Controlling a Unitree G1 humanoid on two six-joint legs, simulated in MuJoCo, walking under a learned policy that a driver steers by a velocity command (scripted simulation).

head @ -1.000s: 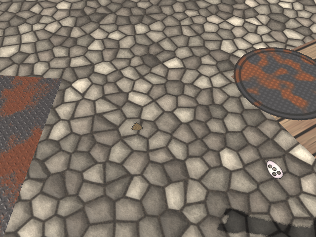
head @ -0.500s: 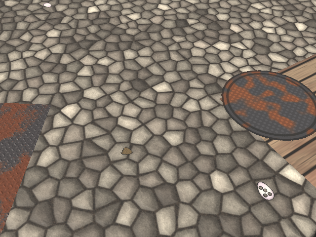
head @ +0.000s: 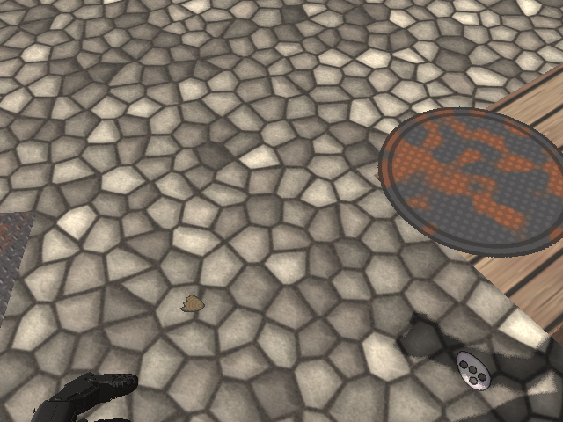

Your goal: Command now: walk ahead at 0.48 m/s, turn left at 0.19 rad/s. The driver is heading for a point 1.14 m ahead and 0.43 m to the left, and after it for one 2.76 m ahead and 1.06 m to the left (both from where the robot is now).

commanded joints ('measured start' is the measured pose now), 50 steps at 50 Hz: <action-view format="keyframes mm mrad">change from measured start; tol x32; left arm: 1 320 155 52 36 2 -2 18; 44 -83 120 23 -47 0 -30 21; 50 313 289 90 14 35 -51 35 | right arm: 1 -58 -156 -30 -123 43 -48 7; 20 -420 -30 -9 -283 4 -8 69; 26 17 -303 -123 -215 10 19 32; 50 -1 -13 -22 -263 -1 0 -6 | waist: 1 182 -172 -224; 19 157 -16 69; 26 -28 196 -286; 50 135 -139 -352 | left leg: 1 -679 12 -85 520 51 38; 15 -601 96 15 -49 617 5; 24 -296 -83 175 -195 345 142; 27 501 312 -817 -457 191 460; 35 -136 112 -250 -576 655 300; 46 -82 108 -357 -429 400 189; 50 -441 -112 -169 214 137 44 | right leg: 1 728 -372 603 -324 -385 -184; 16 448 -243 -81 -498 196 -119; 24 616 -265 -171 9 903 -49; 27 -201 60 93 830 -498 61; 46 49 -13 149 -100 97 80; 50 785 -335 545 -169 -95 -143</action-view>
